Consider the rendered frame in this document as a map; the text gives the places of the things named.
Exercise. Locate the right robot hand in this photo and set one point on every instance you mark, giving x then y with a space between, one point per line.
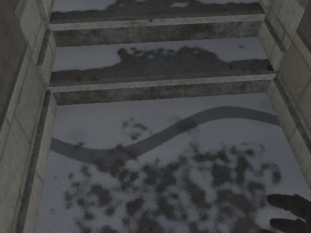
298 205

